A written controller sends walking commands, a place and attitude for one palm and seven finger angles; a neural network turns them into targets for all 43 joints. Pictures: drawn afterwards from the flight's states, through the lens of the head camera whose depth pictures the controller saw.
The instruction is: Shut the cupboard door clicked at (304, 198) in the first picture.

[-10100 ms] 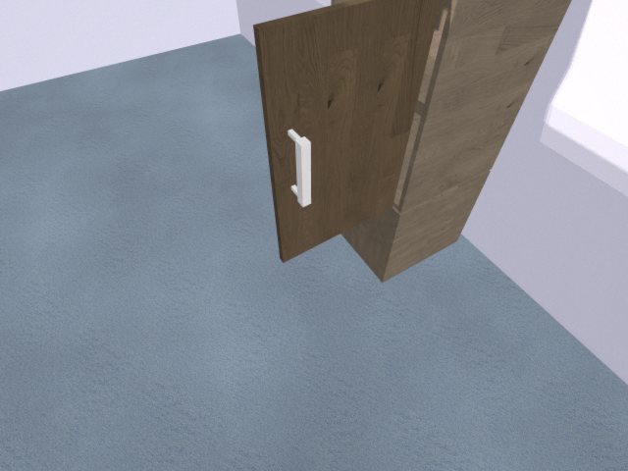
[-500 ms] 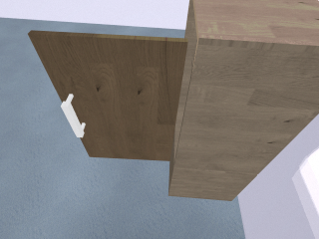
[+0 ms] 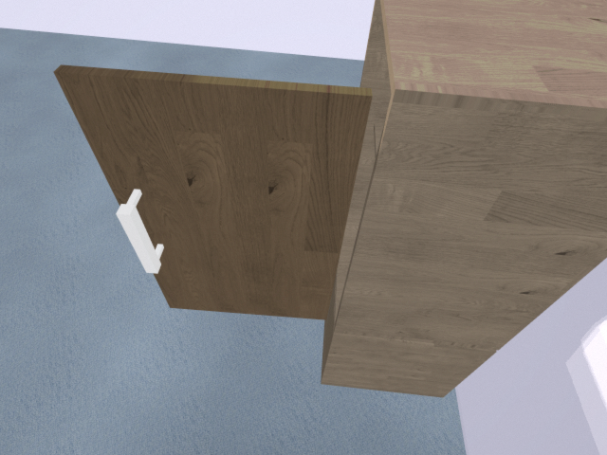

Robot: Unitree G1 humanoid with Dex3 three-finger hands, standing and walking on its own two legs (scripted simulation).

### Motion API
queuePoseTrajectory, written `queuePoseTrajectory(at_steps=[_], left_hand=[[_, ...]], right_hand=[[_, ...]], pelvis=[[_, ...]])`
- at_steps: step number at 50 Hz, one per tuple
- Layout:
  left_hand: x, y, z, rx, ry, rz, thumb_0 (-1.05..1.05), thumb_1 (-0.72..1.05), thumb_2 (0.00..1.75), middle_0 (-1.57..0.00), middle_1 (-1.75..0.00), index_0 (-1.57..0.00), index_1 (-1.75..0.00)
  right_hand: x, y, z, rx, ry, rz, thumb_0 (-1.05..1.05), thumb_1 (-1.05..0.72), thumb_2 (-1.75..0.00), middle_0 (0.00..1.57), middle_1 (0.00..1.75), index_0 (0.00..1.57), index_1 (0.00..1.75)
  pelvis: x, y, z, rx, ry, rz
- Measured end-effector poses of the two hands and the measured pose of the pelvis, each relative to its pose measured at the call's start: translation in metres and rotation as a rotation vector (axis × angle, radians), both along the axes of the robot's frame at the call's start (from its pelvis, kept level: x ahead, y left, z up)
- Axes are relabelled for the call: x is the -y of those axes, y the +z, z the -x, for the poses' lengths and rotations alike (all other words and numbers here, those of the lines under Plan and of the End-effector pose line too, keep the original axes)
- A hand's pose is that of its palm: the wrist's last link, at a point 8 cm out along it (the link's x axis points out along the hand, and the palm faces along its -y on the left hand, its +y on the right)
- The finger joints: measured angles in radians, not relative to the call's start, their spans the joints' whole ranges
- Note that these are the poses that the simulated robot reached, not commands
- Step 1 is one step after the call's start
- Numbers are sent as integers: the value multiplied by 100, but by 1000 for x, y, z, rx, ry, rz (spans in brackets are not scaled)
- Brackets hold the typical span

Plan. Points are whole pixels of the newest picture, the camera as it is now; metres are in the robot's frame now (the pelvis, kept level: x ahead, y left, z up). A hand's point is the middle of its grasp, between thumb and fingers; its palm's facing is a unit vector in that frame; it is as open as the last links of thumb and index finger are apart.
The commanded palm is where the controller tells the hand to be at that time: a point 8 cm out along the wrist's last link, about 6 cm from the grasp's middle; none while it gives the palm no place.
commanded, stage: come to a stop and stand still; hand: left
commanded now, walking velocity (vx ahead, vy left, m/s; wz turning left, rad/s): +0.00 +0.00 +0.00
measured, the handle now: (145, 233) +0.45 +0.30 -0.02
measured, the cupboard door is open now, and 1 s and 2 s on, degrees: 92 92 92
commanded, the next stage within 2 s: look again from close up in 0.04 s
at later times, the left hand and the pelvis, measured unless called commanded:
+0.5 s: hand out of the picture +0.01 +0.22 -0.17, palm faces -0.02 -0.96 -0.27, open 7.4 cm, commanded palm none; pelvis -0.03 +0.02 -0.01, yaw -1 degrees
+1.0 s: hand out of the picture -0.07 +0.20 -0.18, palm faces +0.01 -0.98 -0.20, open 7.4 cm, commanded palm none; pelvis -0.03 +0.03 -0.01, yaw -2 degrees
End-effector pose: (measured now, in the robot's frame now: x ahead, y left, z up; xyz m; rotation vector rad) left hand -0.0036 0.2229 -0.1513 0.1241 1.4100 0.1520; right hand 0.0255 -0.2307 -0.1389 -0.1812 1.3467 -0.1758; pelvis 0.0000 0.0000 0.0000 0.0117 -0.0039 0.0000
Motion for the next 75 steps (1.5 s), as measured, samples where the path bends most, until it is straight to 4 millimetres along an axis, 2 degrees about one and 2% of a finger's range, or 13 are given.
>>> queuePoseTrajectory(at_steps=[7, 12, 18, 23, 28, 37, 44, 52, 57, 62, 67, 71, 75], left_hand=[[-7, 1, -6, 6, -3, -10, 1, 90, 90, -20, -30, -20, -30], [-15, 1, -10, 39, -55, -43, 1, 90, 90, -20, -30, -20, -30], [-34, 4, -19, 122, -59, -80, 1, 90, 90, -20, -30, -20, -30], [-42, 9, -16, 143, -80, -91, 1, 90, 90, -20, -30, -20, -30], [-46, 12, -2, 131, -89, -88, 1, 90, 90, -20, -30, -20, -30], [-39, 10, 42, 17, -70, -62, 1, 90, 90, -20, -30, -20, -30], [-27, 6, 65, -53, -39, -35, 1, 90, 90, -20, -30, -20, -30], [-35, -4, 60, -63, -5, -26, 1, 90, 90, -20, -30, -21, -30], [-52, -7, 38, -38, -12, -57, 1, 90, 90, -20, -30, -21, -30], [-61, 3, 14, 42, -13, -101, 1, 90, 90, -20, -30, -20, -30], [-75, 9, 8, 68, 0, -114, 1, 90, 90, -20, -30, -21, -30], [-97, -3, 4, 38, -4, -107, 1, 90, 90, -20, -30, -21, -30], [-109, -1, -14, 45, -15, -120, 1, 90, 90, -20, -30, -20, -30]], right_hand=[[-3, 0, -6, 2, 6, -2, 0, -91, -90, 20, 30, 20, 30], [-8, -5, -8, 68, 2, -12, 0, -91, -90, 20, 30, 20, 30], [-18, -15, 3, 101, 4, -28, 0, -91, -90, 20, 30, 20, 30], [-24, -16, 17, 107, 2, -43, 0, -93, -90, 20, 30, 20, 30], [-25, -14, 35, 87, 3, -50, 0, -92, -90, 20, 30, 20, 30], [-21, -9, 68, -4, -11, -46, 0, -91, -90, 20, 30, 20, 30], [-17, -9, 75, -50, -12, -38, 0, -91, -90, 20, 30, 20, 30], [-20, -11, 48, -24, 4, -14, 0, -91, -90, 20, 30, 20, 30], [-27, -14, 23, 30, 22, -10, 0, -91, -90, 20, 30, 20, 30], [-34, -21, 1, 56, 47, -44, 0, -91, -90, 20, 30, 20, 30], [-45, -12, -37, 105, 77, -47, 0, -91, -90, 20, 30, 20, 30], [-54, -9, -67, 204, 95, -15, 0, -91, -90, 20, 30, 20, 30], [-64, -3, -69, 219, 96, -5, 0, -91, -90, 20, 30, 20, 30]], pelvis=[[-2, 0, -4, 1, 1, -1], [-12, -7, 2, -13, -17, 21], [-20, -13, 13, 17, -20, 9], [-24, -12, 28, 35, -21, 8], [-25, -9, 38, 33, -26, 3], [-22, -5, 42, 9, -30, -3], [-19, -5, 38, 12, -31, -1], [-30, -12, 25, 17, -29, -10], [-37, -17, 21, 4, -38, -20], [-38, -17, 18, -6, -28, -12], [-51, -12, 10, -9, -20, -31], [-67, -22, 4, -6, -20, -23], [-72, -19, 7, -2, -25, -27]])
